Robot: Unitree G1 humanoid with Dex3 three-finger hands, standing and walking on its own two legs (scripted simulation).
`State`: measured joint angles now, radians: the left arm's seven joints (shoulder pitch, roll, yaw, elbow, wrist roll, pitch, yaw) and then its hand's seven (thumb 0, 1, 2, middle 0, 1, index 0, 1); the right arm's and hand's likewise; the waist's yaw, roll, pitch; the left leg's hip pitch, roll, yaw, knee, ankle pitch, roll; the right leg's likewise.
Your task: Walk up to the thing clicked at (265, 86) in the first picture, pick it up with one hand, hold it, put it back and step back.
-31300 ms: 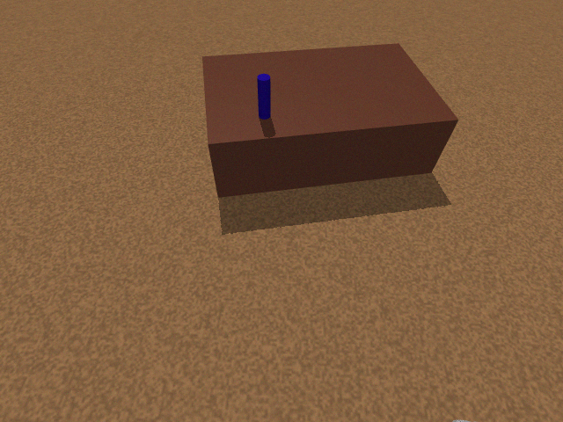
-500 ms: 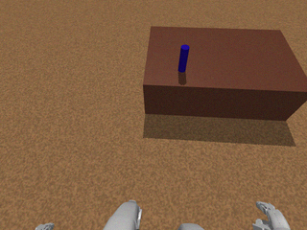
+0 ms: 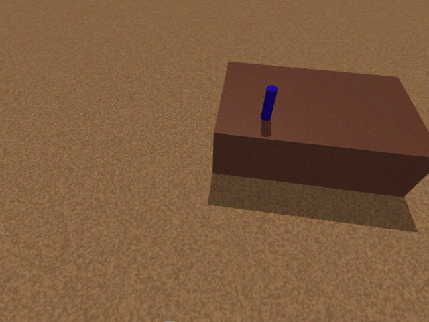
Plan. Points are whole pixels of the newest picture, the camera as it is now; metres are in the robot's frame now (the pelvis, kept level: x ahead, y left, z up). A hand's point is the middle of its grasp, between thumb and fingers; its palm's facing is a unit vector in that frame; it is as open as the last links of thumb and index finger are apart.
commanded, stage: step back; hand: right
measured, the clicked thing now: (268, 104) +1.13 -0.25 -0.34
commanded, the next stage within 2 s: stand in 0.56 s
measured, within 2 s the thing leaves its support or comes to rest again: neither
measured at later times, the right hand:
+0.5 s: hand out of the picture +0.15 -0.24 -0.13, palm faces -0.02 +0.93 -0.35, open 7.4 cm
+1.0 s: hand out of the picture +0.10 -0.25 -0.14, palm faces -0.02 +0.94 -0.34, open 7.4 cm
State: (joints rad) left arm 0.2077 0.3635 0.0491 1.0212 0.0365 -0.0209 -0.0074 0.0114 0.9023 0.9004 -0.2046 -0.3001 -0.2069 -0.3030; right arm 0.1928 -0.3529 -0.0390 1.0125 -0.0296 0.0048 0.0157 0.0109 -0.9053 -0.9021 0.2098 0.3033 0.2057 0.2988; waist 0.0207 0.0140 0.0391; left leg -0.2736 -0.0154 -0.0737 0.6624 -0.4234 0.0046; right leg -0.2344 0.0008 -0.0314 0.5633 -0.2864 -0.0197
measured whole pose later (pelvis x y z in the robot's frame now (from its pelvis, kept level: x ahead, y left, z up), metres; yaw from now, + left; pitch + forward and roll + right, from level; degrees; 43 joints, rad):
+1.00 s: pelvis +0.02 +0.01 +0.02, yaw +0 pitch -3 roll +0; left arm 0.09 0.34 0.00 1.15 0.01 -0.02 0.00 0.01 0.90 0.90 -0.20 -0.30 -0.21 -0.30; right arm 0.08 -0.34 -0.01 1.13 -0.01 -0.01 0.01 0.01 -0.91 -0.90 0.21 0.30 0.20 0.30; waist 0.00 0.00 0.07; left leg -0.09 -0.02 -0.05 0.31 -0.17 0.00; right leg -0.09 -0.02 -0.02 0.31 -0.17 0.01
